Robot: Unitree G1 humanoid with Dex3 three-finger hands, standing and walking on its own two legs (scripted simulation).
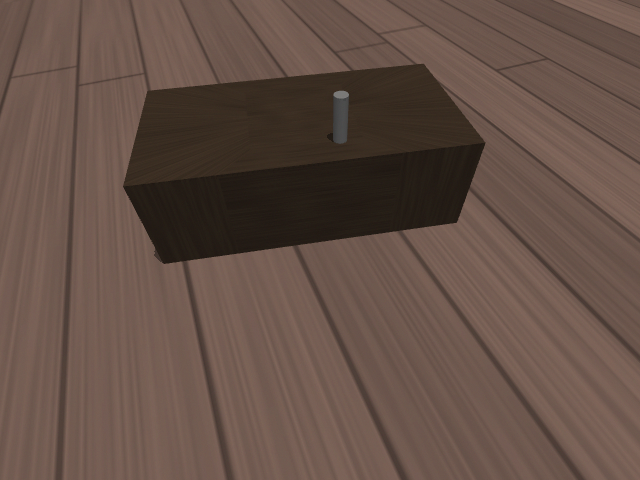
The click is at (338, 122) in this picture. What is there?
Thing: slim round
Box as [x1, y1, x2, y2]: [333, 91, 348, 143]
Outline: 336,91 333,94 333,140 335,142 341,143 346,140 348,93 345,91
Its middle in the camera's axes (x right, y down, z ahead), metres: +0.08 -0.42 +1.37
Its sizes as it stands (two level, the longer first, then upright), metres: 0.053 0.053 0.178
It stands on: a support 0.42 m high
